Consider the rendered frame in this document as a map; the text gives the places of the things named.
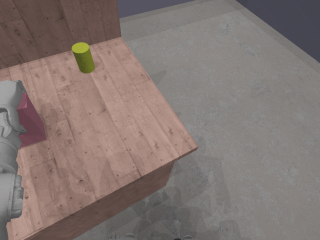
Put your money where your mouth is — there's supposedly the left robot forearm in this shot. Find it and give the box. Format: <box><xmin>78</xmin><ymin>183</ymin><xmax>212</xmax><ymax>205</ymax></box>
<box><xmin>0</xmin><ymin>104</ymin><xmax>22</xmax><ymax>175</ymax></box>

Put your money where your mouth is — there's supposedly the robot left hand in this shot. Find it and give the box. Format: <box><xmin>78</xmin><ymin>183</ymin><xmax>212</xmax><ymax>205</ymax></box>
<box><xmin>0</xmin><ymin>80</ymin><xmax>28</xmax><ymax>135</ymax></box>

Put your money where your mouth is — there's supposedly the table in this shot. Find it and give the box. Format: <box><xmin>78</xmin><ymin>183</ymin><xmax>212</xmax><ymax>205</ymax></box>
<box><xmin>0</xmin><ymin>0</ymin><xmax>199</xmax><ymax>240</ymax></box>

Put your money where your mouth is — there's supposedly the robot left shin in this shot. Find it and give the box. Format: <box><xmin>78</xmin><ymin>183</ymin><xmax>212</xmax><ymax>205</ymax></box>
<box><xmin>124</xmin><ymin>233</ymin><xmax>136</xmax><ymax>239</ymax></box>

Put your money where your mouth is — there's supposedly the sponge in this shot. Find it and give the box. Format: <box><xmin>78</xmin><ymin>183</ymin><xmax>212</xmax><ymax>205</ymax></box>
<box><xmin>16</xmin><ymin>92</ymin><xmax>47</xmax><ymax>148</ymax></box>

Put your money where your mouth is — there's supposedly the left robot upper arm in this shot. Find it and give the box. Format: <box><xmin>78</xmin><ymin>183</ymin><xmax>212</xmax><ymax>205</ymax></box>
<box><xmin>0</xmin><ymin>173</ymin><xmax>24</xmax><ymax>240</ymax></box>

